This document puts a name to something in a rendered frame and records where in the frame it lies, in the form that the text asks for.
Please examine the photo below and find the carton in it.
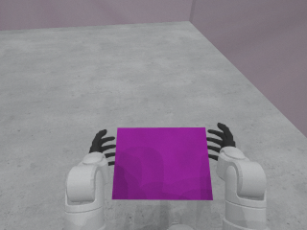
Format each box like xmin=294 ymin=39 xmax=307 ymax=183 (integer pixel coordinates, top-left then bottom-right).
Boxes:
xmin=111 ymin=127 xmax=213 ymax=200

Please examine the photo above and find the right robot shin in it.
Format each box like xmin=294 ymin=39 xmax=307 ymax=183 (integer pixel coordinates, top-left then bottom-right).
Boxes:
xmin=168 ymin=222 xmax=178 ymax=229

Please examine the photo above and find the right robot hand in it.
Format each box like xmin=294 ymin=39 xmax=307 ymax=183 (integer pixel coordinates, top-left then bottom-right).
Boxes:
xmin=206 ymin=123 xmax=236 ymax=161

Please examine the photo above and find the right robot forearm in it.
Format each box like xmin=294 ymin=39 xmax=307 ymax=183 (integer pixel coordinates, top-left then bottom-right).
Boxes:
xmin=216 ymin=146 xmax=271 ymax=230

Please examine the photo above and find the left robot forearm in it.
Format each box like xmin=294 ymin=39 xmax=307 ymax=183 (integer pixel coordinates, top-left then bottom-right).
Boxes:
xmin=64 ymin=151 xmax=110 ymax=230

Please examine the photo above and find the left robot hand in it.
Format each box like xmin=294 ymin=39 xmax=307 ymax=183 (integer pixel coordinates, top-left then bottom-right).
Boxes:
xmin=89 ymin=129 xmax=116 ymax=166

